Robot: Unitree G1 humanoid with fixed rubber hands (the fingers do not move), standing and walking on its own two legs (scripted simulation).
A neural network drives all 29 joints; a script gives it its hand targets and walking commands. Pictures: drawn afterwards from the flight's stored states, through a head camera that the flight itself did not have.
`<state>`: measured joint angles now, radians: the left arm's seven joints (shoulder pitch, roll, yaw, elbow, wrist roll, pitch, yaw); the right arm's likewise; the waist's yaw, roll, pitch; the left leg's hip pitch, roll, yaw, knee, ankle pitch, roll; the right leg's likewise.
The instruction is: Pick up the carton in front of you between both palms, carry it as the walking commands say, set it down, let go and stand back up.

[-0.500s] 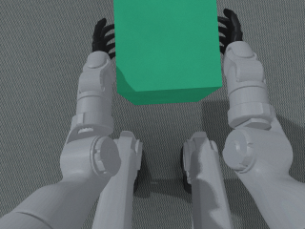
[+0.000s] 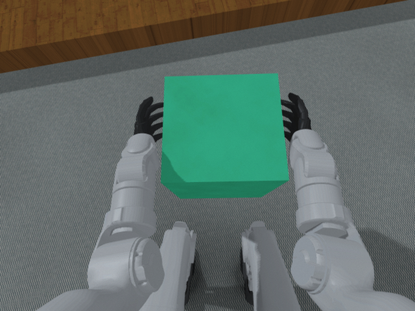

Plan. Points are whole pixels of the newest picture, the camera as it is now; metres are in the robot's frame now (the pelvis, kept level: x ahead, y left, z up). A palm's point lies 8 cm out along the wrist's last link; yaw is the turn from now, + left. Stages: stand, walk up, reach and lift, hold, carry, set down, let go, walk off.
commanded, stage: reach and lift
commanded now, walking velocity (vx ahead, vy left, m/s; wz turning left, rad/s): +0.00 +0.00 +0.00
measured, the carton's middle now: (220, 146) +0.43 -0.01 -0.11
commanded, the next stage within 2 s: hold in 1.78 s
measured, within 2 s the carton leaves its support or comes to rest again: neither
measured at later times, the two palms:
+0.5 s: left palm (108, 123) +0.38 +0.15 +0.12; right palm (337, 122) +0.38 -0.15 +0.12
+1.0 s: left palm (61, 109) +0.35 +0.15 +0.21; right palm (388, 112) +0.35 -0.15 +0.21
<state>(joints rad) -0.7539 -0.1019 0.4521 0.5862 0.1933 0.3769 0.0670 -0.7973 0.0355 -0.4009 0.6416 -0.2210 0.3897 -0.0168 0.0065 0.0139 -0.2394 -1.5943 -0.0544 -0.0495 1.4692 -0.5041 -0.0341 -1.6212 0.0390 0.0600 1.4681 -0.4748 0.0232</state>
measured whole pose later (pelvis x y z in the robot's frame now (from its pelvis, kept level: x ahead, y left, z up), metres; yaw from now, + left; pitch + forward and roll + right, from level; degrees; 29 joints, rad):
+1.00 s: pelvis +0.05 +0.01 +0.18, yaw -1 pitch -4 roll +0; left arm -0.34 -0.17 0.32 0.41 0.30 0.60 -0.02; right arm -0.33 0.17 -0.33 0.40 -0.31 0.60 0.02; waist 0.00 0.00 0.00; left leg -0.19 -0.02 -0.07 0.49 -0.24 -0.01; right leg -0.20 0.01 0.06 0.48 -0.21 0.01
